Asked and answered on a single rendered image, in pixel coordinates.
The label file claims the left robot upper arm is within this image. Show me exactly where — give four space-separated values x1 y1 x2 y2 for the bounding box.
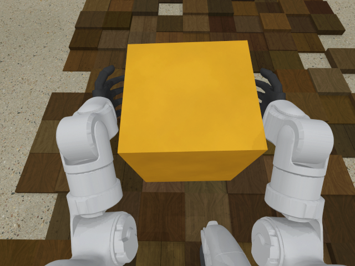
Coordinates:
45 211 138 266

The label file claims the robot right thigh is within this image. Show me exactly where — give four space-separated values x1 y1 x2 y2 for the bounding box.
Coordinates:
201 224 251 266

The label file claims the right robot upper arm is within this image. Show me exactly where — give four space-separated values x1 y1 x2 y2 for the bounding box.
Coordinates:
251 217 346 266

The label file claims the robot left forearm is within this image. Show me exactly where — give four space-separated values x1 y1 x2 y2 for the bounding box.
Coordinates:
56 96 123 248

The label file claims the robot right hand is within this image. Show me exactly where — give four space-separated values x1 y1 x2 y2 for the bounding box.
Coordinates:
255 68 286 119

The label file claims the carton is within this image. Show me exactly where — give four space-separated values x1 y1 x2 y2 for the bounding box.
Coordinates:
118 40 268 182

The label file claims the robot left hand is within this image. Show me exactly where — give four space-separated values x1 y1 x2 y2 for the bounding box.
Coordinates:
92 65 125 117

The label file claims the robot right forearm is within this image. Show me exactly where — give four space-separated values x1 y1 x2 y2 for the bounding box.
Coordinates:
262 100 334 250

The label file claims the right robot shin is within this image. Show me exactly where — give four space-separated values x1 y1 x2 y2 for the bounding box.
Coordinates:
204 221 218 266

